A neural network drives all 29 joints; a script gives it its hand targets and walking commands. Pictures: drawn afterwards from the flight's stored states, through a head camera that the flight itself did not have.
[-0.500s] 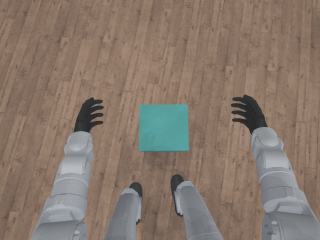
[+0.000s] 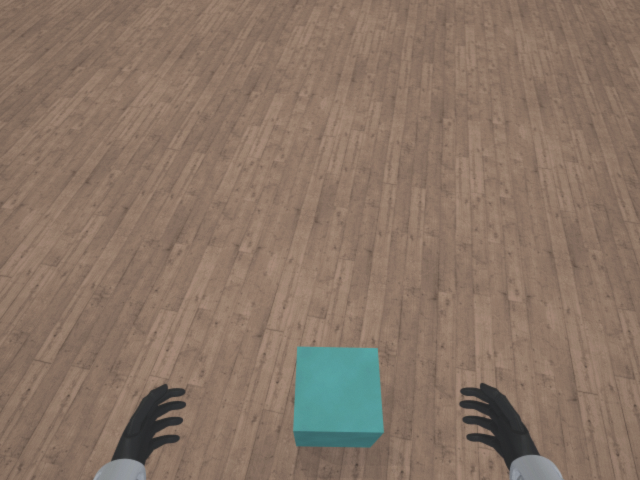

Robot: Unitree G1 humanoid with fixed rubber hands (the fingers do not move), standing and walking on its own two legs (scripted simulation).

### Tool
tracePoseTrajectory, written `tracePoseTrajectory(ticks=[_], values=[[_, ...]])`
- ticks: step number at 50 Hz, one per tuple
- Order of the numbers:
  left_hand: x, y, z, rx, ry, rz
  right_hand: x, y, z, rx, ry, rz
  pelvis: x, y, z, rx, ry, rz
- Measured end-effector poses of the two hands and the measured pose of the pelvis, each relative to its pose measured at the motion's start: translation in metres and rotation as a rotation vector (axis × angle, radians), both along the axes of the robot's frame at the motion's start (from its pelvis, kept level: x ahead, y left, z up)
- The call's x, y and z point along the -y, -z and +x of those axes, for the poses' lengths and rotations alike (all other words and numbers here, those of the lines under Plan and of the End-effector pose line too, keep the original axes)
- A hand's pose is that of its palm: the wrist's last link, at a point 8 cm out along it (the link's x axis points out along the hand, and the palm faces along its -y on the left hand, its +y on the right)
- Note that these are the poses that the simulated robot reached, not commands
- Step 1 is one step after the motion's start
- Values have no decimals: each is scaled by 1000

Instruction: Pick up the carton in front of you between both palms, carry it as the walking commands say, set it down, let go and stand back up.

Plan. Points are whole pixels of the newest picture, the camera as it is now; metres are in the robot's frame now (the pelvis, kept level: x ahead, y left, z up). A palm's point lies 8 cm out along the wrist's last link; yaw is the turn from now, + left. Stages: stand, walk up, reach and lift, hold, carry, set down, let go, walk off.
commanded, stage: let go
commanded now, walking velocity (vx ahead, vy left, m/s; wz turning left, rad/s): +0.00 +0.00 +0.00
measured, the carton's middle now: (335, 399) +0.36 -0.05 -0.65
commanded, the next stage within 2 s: stand in 0.44 s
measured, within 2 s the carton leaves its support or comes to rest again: neither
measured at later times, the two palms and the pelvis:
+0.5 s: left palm (122, 477) +0.15 +0.24 -0.08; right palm (530, 456) +0.16 -0.25 -0.07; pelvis +0.00 +0.00 +0.00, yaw +0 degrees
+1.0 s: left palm out of the picture +0.12 +0.28 -0.09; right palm (562, 472) +0.14 -0.29 -0.09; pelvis +0.01 -0.01 +0.00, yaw +1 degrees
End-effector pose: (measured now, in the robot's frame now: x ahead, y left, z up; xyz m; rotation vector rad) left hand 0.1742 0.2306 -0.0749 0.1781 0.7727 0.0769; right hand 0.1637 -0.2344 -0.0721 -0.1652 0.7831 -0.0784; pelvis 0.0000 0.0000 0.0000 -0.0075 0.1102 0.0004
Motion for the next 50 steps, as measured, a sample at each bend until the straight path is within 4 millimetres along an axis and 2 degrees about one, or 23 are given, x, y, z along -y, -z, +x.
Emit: tracePoseTrajectory(ticks=[8, 20, 24, 29, 33, 38, 50], values=[[-10, -11, -16, -12, 4, -1, -9, -6, -6, -5, -19, 4, -7, -1, -1, 136, 2, -2], [-1, -10, -16, -25, 4, -7, -4, -6, -7, -21, -17, -1, -1, 0, -4, 200, 0, -1], [-4, -3, -21, -38, -9, 40, 9, -4, -6, -28, 5, -57, 2, 2, -3, 173, -2, -2], [-30, 8, -36, -103, -46, 138, 37, 6, -12, -55, 23, -144, 5, 5, -1, 133, -8, -1], [-45, 10, -44, -137, -66, 178, 51, 11, -17, -88, 23, -176, 7, 5, 3, 121, -12, 0], [-52, 11, -47, -160, -78, 200, 58, 15, -19, -117, 18, -192, 9, 5, 6, 117, -17, 1], [-50, 16, -50, -192, -87, 194, 60, 21, -24, -158, 13, -197, 11, 3, 10, 126, -23, 2]])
